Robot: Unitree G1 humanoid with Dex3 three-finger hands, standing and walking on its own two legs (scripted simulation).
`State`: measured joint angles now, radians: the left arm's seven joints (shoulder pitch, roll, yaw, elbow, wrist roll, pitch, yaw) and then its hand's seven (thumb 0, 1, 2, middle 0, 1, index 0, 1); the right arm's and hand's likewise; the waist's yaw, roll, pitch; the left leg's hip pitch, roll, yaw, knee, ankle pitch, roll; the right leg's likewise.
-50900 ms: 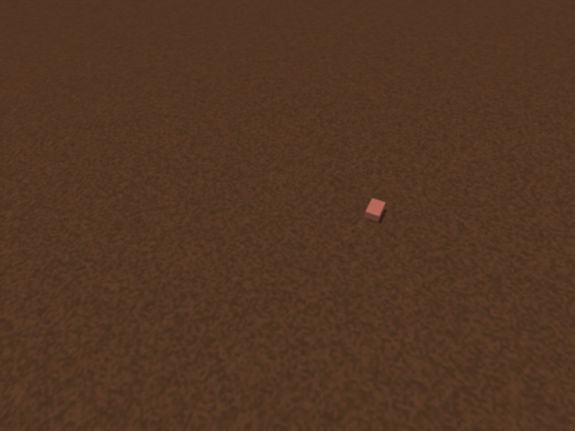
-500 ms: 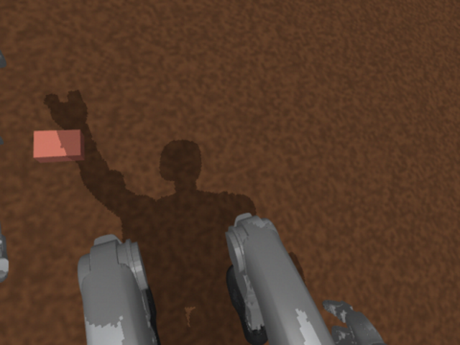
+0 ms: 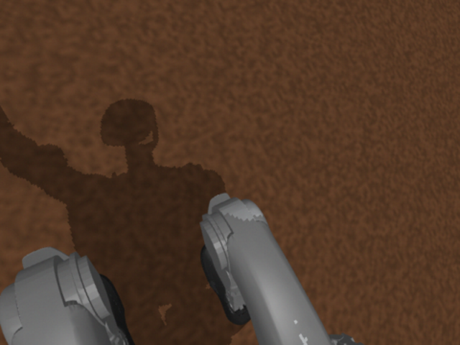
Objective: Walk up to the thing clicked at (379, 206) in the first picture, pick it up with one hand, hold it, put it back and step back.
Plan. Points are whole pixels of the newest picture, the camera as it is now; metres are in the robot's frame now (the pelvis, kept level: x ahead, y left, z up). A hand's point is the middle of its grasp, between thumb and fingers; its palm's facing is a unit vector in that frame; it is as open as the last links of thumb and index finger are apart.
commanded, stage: approach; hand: left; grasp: from above
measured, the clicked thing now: out of the picture +0.57 +0.35 -0.32
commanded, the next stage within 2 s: rest palm in 0.42 s
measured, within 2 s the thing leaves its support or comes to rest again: neither
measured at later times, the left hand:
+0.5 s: hand out of the picture +0.52 +0.29 -0.21, palm faces -0.54 -0.08 -0.84, open 14.1 cm
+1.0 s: hand out of the picture +0.54 +0.32 -0.22, palm faces -0.48 -0.08 -0.87, open 14.2 cm
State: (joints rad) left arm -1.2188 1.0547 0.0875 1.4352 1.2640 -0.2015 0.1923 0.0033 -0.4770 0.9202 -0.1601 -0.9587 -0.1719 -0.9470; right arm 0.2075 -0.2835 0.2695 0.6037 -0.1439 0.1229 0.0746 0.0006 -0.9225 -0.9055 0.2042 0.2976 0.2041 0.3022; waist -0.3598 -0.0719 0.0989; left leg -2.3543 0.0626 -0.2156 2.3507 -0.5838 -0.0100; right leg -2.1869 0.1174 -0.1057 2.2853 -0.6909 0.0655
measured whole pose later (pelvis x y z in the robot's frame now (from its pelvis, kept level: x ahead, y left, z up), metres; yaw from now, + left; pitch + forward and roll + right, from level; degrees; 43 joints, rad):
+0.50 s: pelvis +0.01 +0.01 -0.01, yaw -3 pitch +28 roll -14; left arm -1.16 1.08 -0.04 1.46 1.27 -0.48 0.19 0.00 -0.53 0.94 -0.08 -1.08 -0.11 -1.05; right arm 0.04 -0.31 0.39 0.55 -0.20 0.13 0.05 0.00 -0.93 -0.90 0.20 0.30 0.20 0.30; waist -0.37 -0.14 0.16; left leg -2.31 0.06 -0.29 2.44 -0.66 -0.02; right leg -2.12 0.14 -0.16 2.32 -0.74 0.07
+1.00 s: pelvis +0.01 +0.01 -0.02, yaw -4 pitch +29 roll -13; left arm -1.25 1.09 -0.07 1.62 1.18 -0.16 0.32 0.00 -0.53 0.95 -0.09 -1.04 -0.10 -1.01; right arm 0.08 -0.30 0.38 0.62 -0.18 -0.02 0.06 0.00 -0.93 -0.91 0.20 0.30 0.20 0.30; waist -0.41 -0.12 0.16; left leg -2.37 0.07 -0.28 2.48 -0.66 -0.01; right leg -2.18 0.15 -0.15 2.37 -0.74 0.08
